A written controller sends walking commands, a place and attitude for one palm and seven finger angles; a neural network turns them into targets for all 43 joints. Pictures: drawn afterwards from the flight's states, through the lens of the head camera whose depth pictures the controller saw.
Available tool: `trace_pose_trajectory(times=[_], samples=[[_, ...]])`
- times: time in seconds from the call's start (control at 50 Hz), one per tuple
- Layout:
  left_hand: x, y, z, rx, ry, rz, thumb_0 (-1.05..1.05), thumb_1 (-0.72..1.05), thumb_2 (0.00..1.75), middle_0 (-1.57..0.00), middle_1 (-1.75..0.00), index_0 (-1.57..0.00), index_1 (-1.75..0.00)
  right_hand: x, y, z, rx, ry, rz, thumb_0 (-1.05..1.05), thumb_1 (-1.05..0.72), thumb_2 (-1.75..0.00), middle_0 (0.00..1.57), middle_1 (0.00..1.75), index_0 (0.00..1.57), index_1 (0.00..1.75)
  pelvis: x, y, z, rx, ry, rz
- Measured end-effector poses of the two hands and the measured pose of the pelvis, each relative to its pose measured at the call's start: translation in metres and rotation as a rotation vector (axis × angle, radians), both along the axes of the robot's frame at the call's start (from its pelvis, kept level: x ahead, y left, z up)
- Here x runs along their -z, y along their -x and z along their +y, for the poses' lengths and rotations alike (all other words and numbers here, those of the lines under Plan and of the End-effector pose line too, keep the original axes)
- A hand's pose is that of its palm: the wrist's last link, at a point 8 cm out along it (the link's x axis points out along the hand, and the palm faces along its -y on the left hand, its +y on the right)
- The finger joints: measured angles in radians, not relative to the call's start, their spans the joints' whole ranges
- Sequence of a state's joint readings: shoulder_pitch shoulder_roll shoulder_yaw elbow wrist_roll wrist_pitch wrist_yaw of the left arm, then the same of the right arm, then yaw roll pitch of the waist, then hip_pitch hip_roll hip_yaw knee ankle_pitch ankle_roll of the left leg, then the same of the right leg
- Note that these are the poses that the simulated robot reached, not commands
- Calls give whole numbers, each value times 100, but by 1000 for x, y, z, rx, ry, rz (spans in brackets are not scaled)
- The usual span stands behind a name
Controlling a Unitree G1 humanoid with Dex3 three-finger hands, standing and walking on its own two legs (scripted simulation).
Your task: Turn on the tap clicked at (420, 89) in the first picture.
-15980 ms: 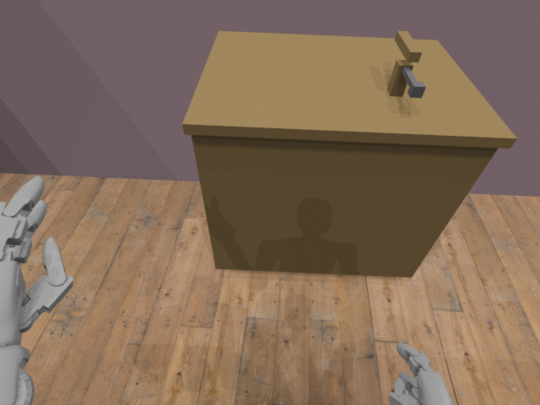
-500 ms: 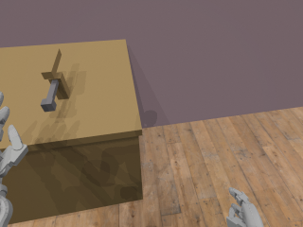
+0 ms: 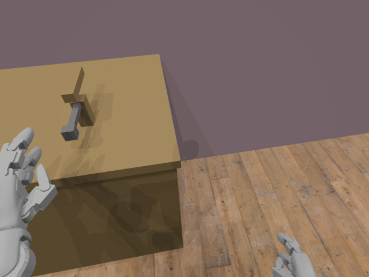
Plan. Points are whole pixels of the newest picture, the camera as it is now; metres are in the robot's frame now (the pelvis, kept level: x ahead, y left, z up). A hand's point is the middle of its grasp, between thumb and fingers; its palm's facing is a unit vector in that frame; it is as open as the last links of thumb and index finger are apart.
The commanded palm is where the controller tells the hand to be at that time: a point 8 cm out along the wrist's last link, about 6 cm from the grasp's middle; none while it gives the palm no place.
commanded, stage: turn the palm inward beside the body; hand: left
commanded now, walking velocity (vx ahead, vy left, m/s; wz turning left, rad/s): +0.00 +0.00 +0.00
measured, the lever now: (70, 132) +0.37 +0.33 +0.12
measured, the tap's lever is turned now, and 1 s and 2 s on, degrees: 0 0 0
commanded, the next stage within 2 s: reach beside the lever's end, fingers flat in 1.22 s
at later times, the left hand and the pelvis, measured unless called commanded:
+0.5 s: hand (50, 195) +0.20 +0.26 +0.15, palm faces +0.47 -0.87 -0.15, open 7.4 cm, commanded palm +0.14 +0.29 +0.17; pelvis +0.01 +0.02 +0.00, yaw +0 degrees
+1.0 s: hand (62, 205) +0.18 +0.23 +0.15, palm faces +0.48 -0.87 -0.13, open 7.4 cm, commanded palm +0.12 +0.26 +0.17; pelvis -0.01 -0.01 +0.01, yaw +0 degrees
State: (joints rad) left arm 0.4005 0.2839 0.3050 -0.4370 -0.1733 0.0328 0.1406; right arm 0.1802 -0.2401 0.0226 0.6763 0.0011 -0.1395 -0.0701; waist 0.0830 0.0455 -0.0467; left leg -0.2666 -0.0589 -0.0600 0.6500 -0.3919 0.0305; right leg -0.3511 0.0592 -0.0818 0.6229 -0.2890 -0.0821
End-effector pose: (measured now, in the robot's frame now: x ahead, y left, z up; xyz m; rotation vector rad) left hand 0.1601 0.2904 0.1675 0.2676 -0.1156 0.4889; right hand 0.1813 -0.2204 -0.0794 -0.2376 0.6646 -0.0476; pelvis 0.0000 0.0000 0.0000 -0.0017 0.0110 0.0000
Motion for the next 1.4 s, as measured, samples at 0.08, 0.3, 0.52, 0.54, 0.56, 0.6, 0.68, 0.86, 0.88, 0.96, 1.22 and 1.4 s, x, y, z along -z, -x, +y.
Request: trace_pose_trajectory(times=[0.08,0.3,0.52,0.54,0.56,0.6,0.68,0.86,0.88,0.96,1.22,1.4], samples=[[2,-3,1,20,22,12,2,89,90,-21,-30,-20,-30,-2,-1,11,-6,-5,-13,1,-90,-89,20,30,21,30,-1,-1,7,3,1,-4],[9,2,8,4,81,33,2,89,90,-21,-30,-20,-30,-11,-12,29,-34,-4,-42,1,-90,-89,20,30,21,30,-3,-6,18,7,5,-9],[11,8,3,3,115,47,2,89,90,-21,-30,-20,-30,-17,-20,33,-43,3,-62,1,-90,-89,20,30,21,30,-4,-5,19,1,7,-19],[11,8,3,4,119,47,2,89,90,-21,-30,-20,-30,-17,-20,33,-43,1,-63,1,-90,-89,20,30,21,30,-4,-5,19,1,6,-20],[10,9,2,4,124,49,2,89,90,-21,-30,-20,-30,-17,-19,33,-42,-1,-63,1,-90,-89,20,30,21,30,-5,-5,19,1,6,-21],[11,10,0,2,133,55,2,89,90,-21,-30,-20,-30,-17,-19,32,-40,-4,-62,1,-90,-89,20,30,21,30,-5,-4,17,1,6,-23],[13,13,-4,-7,148,75,2,89,90,-21,-30,-20,-30,-16,-17,30,-39,-11,-60,1,-90,-89,20,30,21,30,-5,-2,14,1,4,-28],[9,21,-15,-24,166,66,2,90,90,-21,-30,-20,-30,-14,-13,21,-38,-20,-64,1,-90,-89,20,30,21,30,-6,3,3,-4,-2,-40],[9,21,-16,-24,167,66,2,90,90,-21,-30,-20,-30,-14,-12,19,-37,-22,-65,1,-90,-89,20,30,21,30,-6,3,2,-4,-2,-42],[8,23,-24,-23,162,74,2,90,90,-20,-30,-20,-30,-15,-11,13,-32,-27,-73,1,-90,-89,20,30,21,30,-6,5,-4,-3,-5,-48],[11,29,-41,-39,172,80,2,89,90,-21,-30,-20,-30,-15,-8,-7,-19,-28,-84,1,-90,-89,20,30,21,30,-5,10,-20,-6,-7,-53],[10,28,-42,-44,156,80,2,89,90,-21,-30,-20,-30,-12,-8,-11,-8,-28,-77,1,-90,-89,20,30,20,30,-4,11,-22,-9,-4,-48]])
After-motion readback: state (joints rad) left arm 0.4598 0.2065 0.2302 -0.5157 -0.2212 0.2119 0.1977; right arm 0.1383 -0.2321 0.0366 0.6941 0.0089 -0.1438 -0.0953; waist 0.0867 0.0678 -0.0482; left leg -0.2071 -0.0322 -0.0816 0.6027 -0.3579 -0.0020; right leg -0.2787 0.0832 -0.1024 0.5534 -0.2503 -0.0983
